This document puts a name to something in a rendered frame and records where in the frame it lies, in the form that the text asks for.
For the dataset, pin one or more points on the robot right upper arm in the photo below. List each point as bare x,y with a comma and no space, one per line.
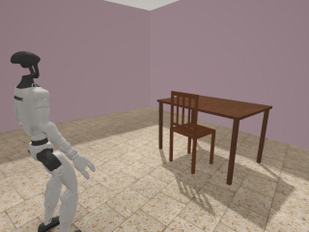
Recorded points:
40,97

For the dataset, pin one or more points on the humanoid robot head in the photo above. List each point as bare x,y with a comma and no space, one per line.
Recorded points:
27,60

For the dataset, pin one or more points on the table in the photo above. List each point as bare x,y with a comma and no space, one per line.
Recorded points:
236,110

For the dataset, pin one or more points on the robot left upper arm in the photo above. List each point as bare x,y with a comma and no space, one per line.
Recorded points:
16,114

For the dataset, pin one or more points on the robot torso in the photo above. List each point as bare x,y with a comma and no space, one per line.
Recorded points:
28,118

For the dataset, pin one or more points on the right robot hand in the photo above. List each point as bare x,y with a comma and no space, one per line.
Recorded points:
80,164

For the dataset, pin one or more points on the chair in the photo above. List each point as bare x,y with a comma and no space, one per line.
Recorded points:
191,130

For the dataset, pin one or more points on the robot right forearm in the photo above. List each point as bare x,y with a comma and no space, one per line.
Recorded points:
59,141

